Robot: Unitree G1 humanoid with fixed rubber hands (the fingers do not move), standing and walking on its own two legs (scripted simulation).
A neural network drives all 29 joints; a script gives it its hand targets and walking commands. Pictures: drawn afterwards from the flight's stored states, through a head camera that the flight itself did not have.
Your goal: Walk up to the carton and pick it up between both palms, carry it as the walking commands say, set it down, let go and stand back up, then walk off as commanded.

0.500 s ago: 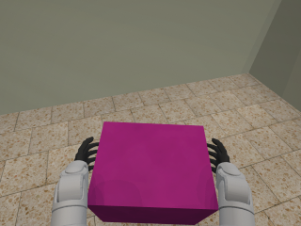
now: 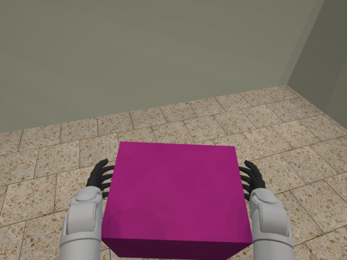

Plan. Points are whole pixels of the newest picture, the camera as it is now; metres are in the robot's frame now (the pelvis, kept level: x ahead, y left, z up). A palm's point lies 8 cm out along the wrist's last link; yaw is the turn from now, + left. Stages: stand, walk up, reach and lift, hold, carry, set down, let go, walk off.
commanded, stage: hold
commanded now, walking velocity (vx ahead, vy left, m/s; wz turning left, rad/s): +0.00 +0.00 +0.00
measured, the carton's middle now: (174, 203) +0.29 +0.00 -0.04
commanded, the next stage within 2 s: carry in 0.36 s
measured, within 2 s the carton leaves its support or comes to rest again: neither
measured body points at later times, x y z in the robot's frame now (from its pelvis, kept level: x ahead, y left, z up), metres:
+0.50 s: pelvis -0.01 +0.00 -0.02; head -0.04 +0.00 +0.43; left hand +0.28 +0.19 +0.04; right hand +0.28 -0.19 +0.04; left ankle +0.02 +0.12 -0.75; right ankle +0.01 -0.12 -0.75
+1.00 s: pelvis -0.12 +0.00 -0.03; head -0.13 +0.00 +0.42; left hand +0.14 +0.20 +0.05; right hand +0.14 -0.18 +0.04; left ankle +0.01 +0.12 -0.75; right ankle -0.13 -0.10 -0.72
